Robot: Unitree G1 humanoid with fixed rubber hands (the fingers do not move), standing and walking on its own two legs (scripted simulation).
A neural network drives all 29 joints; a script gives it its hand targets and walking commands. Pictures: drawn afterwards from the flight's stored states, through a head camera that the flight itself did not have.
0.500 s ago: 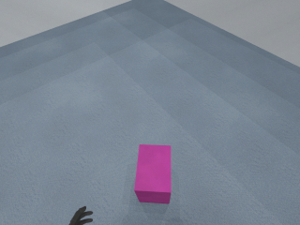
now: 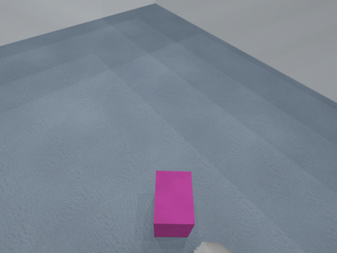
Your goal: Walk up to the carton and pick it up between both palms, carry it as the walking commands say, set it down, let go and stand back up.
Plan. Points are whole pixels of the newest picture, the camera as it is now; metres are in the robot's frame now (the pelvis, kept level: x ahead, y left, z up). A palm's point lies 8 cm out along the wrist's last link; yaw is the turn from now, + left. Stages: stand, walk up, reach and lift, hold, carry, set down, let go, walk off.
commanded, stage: walk up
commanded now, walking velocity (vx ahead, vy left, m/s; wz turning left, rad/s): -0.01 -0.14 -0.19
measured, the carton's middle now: (172, 204) +0.43 -0.03 -0.64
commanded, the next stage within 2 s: stand in 1.42 s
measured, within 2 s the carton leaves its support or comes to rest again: neither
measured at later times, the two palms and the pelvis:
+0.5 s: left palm out of the picture +0.11 +0.19 -0.13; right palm out of the picture +0.03 -0.30 -0.15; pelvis +0.01 -0.06 -0.01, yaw -1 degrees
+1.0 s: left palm out of the picture +0.04 +0.19 -0.14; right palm out of the picture +0.05 -0.29 -0.14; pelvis +0.03 -0.05 +0.00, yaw -1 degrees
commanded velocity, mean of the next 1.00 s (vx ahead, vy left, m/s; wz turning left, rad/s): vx -0.01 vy -0.01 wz -0.04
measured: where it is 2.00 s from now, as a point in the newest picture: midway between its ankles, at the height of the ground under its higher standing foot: outside the picture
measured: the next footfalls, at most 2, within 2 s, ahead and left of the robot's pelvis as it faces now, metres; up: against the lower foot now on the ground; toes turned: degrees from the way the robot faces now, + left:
right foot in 0.20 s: +0.05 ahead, -0.18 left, +0.00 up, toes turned -4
left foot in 0.48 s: +0.05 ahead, +0.11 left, +0.00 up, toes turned -10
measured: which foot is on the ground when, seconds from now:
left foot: down 0.00-0.20, up 0.22-0.46, down 0.48-1.00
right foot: up 0.00-0.18, down 0.20-1.00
